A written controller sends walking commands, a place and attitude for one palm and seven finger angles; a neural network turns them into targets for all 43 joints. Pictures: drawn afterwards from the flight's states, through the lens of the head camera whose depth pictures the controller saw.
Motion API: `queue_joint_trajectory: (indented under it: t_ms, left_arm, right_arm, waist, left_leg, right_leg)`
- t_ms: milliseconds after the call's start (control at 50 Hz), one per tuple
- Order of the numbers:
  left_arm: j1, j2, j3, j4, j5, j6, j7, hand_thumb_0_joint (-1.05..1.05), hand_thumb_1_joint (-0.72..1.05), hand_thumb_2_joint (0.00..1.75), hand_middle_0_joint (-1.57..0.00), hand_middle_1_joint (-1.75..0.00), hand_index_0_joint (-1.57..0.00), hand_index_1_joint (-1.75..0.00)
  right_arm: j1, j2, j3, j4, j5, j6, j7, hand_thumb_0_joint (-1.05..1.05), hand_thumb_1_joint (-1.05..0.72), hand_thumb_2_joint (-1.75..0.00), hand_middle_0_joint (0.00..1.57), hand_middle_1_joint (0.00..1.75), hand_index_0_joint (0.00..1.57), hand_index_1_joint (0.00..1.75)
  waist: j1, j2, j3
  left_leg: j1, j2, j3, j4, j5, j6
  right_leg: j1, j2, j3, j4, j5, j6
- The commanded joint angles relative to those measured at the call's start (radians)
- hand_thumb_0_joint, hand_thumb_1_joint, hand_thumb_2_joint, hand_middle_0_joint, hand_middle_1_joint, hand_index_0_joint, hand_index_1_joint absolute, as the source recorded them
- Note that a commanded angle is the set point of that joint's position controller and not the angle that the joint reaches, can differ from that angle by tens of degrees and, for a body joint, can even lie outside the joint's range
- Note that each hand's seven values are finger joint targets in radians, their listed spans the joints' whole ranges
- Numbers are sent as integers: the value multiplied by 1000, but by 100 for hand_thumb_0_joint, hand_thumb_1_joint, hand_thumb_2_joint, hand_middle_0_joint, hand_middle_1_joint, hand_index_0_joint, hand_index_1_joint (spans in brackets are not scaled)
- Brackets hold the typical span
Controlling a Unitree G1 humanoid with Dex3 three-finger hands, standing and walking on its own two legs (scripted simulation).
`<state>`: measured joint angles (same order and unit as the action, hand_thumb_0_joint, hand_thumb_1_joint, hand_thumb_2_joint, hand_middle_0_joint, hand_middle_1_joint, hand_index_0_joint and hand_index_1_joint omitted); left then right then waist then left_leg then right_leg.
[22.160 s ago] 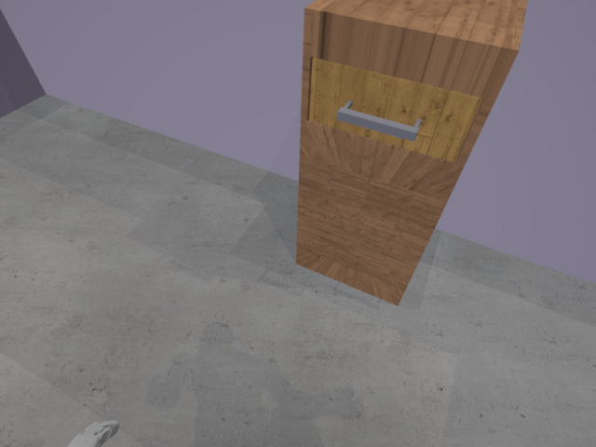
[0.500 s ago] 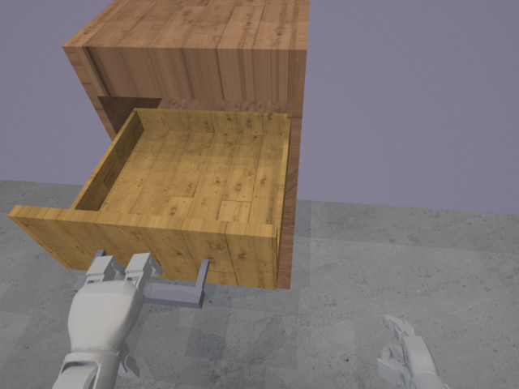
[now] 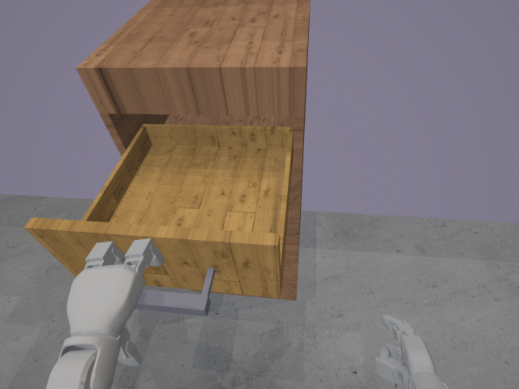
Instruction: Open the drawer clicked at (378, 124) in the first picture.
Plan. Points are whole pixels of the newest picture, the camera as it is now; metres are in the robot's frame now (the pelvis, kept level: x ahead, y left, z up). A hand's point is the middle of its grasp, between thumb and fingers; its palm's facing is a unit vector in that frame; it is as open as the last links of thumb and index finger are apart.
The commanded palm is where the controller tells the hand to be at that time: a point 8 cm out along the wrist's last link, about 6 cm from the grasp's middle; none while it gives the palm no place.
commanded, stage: lift the hand off the handle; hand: left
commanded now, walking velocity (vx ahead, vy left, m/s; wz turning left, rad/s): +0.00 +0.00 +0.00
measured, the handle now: (153, 285) +0.25 +0.21 +0.03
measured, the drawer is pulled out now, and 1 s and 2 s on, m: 0.30 0.30 0.30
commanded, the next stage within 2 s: draw the hand back to the body in 0.94 s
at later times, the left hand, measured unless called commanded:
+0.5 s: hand (113, 270) +0.22 +0.22 +0.13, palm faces +0.15 -0.08 -0.98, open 13.6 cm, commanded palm +0.18 +0.21 +0.18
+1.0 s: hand (92, 253) +0.22 +0.22 +0.17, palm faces +0.12 -0.10 -0.99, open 13.9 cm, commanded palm +0.18 +0.22 +0.23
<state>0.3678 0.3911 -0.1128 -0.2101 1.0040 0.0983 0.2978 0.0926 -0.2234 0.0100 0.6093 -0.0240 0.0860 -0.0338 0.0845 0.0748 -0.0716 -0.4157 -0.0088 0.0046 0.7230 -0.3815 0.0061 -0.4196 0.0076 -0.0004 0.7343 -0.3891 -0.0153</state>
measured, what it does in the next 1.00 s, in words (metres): stands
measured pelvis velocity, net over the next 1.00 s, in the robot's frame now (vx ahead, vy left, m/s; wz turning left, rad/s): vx -0.01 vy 0.00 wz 0.02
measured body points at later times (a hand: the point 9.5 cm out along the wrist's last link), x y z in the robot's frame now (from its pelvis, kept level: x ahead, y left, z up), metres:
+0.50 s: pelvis +0.00 -0.01 +0.02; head +0.00 -0.05 +0.47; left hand +0.21 +0.22 +0.19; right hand +0.24 -0.20 -0.08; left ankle -0.01 +0.12 -0.71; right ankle -0.01 -0.11 -0.71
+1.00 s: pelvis -0.01 +0.00 +0.03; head -0.02 -0.06 +0.47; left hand +0.21 +0.23 +0.23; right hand +0.23 -0.20 -0.07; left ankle -0.01 +0.12 -0.71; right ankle -0.01 -0.11 -0.71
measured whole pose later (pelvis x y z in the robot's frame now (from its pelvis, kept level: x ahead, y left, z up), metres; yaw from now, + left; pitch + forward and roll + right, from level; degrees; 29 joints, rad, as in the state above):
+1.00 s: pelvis -0.01 +0.00 +0.03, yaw +1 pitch -3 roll +0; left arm 0.19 0.53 0.00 -0.42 0.81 0.15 -0.07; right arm 0.05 -0.27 0.05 0.60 0.03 0.11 -0.01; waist 0.10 0.12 0.01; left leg -0.17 -0.01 -0.01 0.45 -0.23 0.00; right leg -0.17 0.00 -0.02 0.47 -0.25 -0.02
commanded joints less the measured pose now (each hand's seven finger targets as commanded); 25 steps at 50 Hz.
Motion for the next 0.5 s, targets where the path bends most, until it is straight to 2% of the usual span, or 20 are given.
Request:
queue_joint_trajectory:
  t_ms: [0, 60, 100, 120, 140, 160, 180, 220, 240, 280, 300, 320, 340, 360, 380, 400, 420, 440, 480]
  left_arm:
    - [-150, 157, 117, -255, -2, -1, 1, 0, -50, 30, -30, -120, -30, -120]
    - [-206, 164, 114, -265, -9, -5, -27, 0, -50, 30, -30, -120, -30, -120]
    - [-231, 154, 96, -282, -12, -7, -43, 0, -50, 30, -30, -120, -30, -120]
    - [-244, 192, 133, -285, -16, -8, -50, 0, -50, 30, -30, -120, -30, -120]
    - [-250, 182, 118, -312, -16, -15, -55, 0, -50, 30, -30, -120, -30, -120]
    - [-234, 205, 144, -304, -25, -16, -62, 0, -50, 30, -30, -120, -30, -120]
    - [-244, 204, 140, -316, -24, -22, -68, 0, -50, 30, -30, -120, -30, -120]
    - [-229, 221, 164, -351, -39, -26, -79, 0, -50, 30, -30, -120, -30, -120]
    - [-223, 198, 144, -350, -39, -29, -84, 0, -50, 30, -30, -120, -30, -120]
    - [-217, 221, 168, -358, -49, -28, -95, 0, -50, 30, -30, -120, -30, -120]
    - [-208, 210, 159, -359, -51, -24, -103, 0, -50, 30, -30, -120, -30, -120]
    - [-195, 226, 184, -374, -63, -17, -109, 0, -50, 30, -30, -120, -30, -120]
    - [-181, 193, 150, -378, -58, -13, -118, 0, -50, 30, -30, -120, -30, -120]
    - [-207, 220, 166, -372, -68, -8, -127, 0, -50, 30, -30, -120, -30, -120]
    - [-223, 216, 161, -379, -66, -4, -133, 0, -50, 30, -30, -120, -30, -120]
    - [-228, 243, 180, -371, -62, 4, -139, 0, -50, 30, -30, -120, -30, -120]
    - [-213, 247, 199, -376, -78, 19, -148, 0, -50, 30, -30, -120, -30, -120]
    - [-199, 237, 181, -366, -65, 26, -158, 0, -50, 30, -30, -120, -30, -120]
    - [-181, 238, 178, -364, -82, 40, -182, 0, -50, 30, -30, -120, -30, -120]
  right_arm:
    - [-168, -87, -26, -174, 1, -47, -9, 0, -90, -90, 20, 30, 20, 30]
    - [-179, -84, -22, -167, 3, -42, -10, 0, -90, -90, 20, 30, 20, 30]
    - [-176, -83, -19, -170, 3, -44, -10, 0, -90, -90, 20, 30, 20, 30]
    - [-185, -87, -18, -170, 4, -43, -13, 0, -90, -90, 20, 30, 20, 30]
    - [-177, -83, -13, -175, 0, -48, -12, 0, -90, -90, 20, 30, 20, 30]
    - [-182, -83, -18, -166, 3, -45, -15, 0, -90, -90, 20, 30, 20, 30]
    - [-181, -86, -14, -169, 0, -47, -15, 0, -90, -90, 20, 30, 20, 30]
    - [-198, -89, -14, -176, 6, -48, -15, 0, -90, -90, 20, 30, 20, 30]
    - [-185, -83, -9, -173, 3, -49, -11, 0, -90, -90, 20, 30, 20, 30]
    - [-187, -90, -14, -166, 4, -44, -11, 0, -90, -90, 20, 30, 20, 30]
    - [-195, -89, -14, -168, 7, -42, -7, 0, -90, -90, 20, 30, 20, 30]
    - [-212, -94, -11, -173, 14, -41, -5, 0, -90, -90, 20, 30, 20, 30]
    - [-192, -85, -5, -175, 12, -41, 0, 0, -90, -90, 20, 30, 20, 30]
    - [-206, -93, -10, -163, 16, -33, 0, 0, -90, -90, 20, 30, 20, 30]
    - [-201, -94, -10, -167, 12, -31, -1, 0, -90, -90, 20, 30, 20, 30]
    - [-209, -96, -10, -166, 15, -27, -1, 0, -90, -90, 20, 30, 20, 30]
    - [-234, -98, -4, -175, 22, -27, 1, 0, -90, -90, 20, 30, 20, 30]
    - [-209, -91, 2, -172, 19, -24, 5, 0, -90, -90, 20, 30, 20, 30]
    - [-220, -99, -3, -173, 24, -15, 8, 0, -90, -90, 20, 30, 20, 30]
  waist:
    - [3, -53, -145]
    - [1, -27, -117]
    - [2, -28, -127]
    - [4, -34, -135]
    - [10, -21, -158]
    - [14, -19, -151]
    - [13, -33, -150]
    - [20, -18, -159]
    - [18, -31, -159]
    - [20, -38, -152]
    - [20, -34, -132]
    - [25, -28, -140]
    - [25, -33, -147]
    - [17, -25, -111]
    - [21, -47, -129]
    - [22, -37, -108]
    - [28, -49, -110]
    - [32, -58, -131]
    - [32, -67, -107]
  left_leg:
    - [135, -14, -3, -131, 268, 17]
    - [154, -12, -4, -157, 258, 15]
    - [172, -12, -7, -167, 267, 17]
    - [180, -11, -7, -172, 272, 16]
    - [194, -15, -1, -169, 285, 20]
    - [200, -14, -1, -180, 297, 18]
    - [201, -17, 0, -181, 308, 19]
    - [221, -13, -2, -187, 343, 15]
    - [219, -15, 2, -186, 357, 18]
    - [226, -14, 5, -201, 368, 16]
    - [225, -13, 2, -209, 374, 14]
    - [232, -8, -1, -211, 385, 12]
    - [233, -9, 6, -214, 388, 16]
    - [236, -8, 4, -229, 378, 13]
    - [240, -11, 7, -234, 375, 16]
    - [235, -9, 7, -241, 367, 14]
    - [236, -6, -2, -246, 365, 14]
    - [236, -8, 11, -247, 375, 17]
    - [238, -10, 13, -264, 382, 17]
  right_leg:
    - [78, 18, -6, -156, 249, -12]
    - [90, 17, -7, -182, 224, -15]
    - [101, 16, -14, -190, 227, -13]
    - [120, 18, -3, -203, 231, -15]
    - [129, 10, -3, -202, 246, -11]
    - [150, 13, -2, -214, 266, -13]
    - [151, 12, -3, -215, 285, -10]
    - [181, 11, 6, -229, 326, -12]
    - [179, 6, -1, -224, 336, -8]
    - [197, 8, -1, -238, 361, -5]
    - [200, 8, -5, -241, 367, -5]
    - [217, 10, 5, -248, 383, -9]
    - [213, 2, -11, -244, 368, -4]
    - [215, 8, -1, -263, 369, -6]
    - [225, 5, -9, -264, 365, -1]
    - [223, 6, -4, -271, 353, -2]
    - [244, 8, 4, -277, 368, -6]
    - [251, -1, -6, -271, 362, -1]
    - [268, 0, -8, -282, 385, 4]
